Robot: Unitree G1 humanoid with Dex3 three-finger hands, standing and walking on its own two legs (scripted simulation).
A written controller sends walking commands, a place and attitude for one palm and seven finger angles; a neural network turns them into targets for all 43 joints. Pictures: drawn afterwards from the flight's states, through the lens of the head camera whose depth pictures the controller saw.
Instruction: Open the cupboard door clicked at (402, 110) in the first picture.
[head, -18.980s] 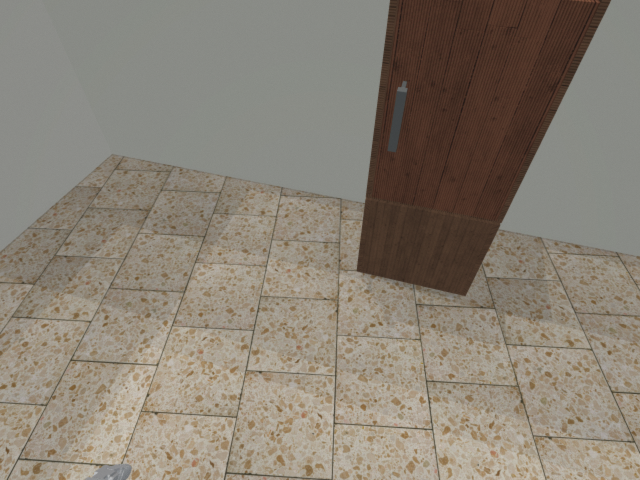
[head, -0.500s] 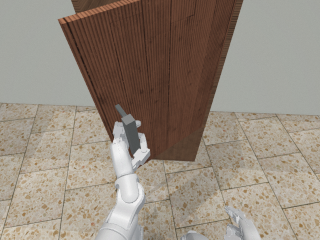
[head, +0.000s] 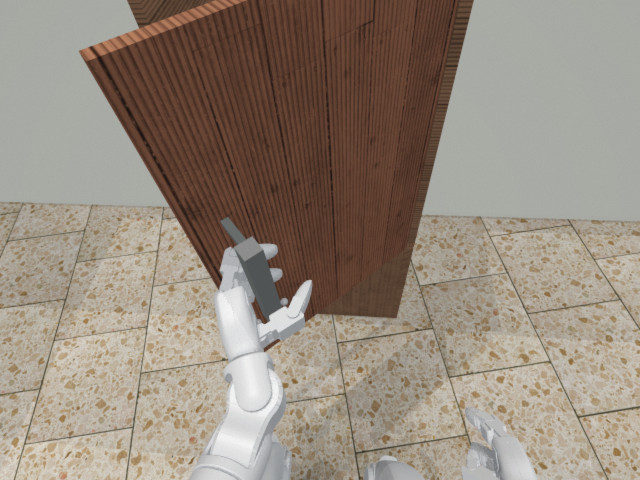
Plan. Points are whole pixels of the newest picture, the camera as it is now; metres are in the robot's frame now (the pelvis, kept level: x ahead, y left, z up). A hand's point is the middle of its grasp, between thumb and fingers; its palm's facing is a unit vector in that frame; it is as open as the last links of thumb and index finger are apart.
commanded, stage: open thumb and fingers to let go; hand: left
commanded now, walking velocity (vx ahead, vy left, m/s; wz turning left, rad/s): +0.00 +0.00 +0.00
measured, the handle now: (253, 274) +0.36 +0.10 +0.05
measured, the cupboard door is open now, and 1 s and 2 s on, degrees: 42 47 47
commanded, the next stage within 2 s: slide the hand sideways off the handle in 0.50 s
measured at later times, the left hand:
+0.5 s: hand (278, 315) +0.31 +0.06 +0.04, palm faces +0.23 -0.97 -0.03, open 15.3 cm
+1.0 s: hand (281, 353) +0.26 +0.05 +0.05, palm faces -0.13 -0.99 +0.02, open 16.4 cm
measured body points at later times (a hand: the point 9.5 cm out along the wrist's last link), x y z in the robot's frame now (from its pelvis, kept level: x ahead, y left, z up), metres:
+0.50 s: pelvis +0.00 +0.02 +0.00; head +0.06 +0.01 +0.45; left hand +0.29 +0.11 +0.04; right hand +0.18 -0.20 -0.10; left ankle +0.05 +0.16 -0.65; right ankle -0.02 -0.05 -0.65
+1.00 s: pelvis -0.02 +0.05 -0.01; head +0.04 +0.03 +0.44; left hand +0.26 +0.11 +0.05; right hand +0.14 -0.19 -0.11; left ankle +0.05 +0.16 -0.65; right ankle -0.02 -0.05 -0.65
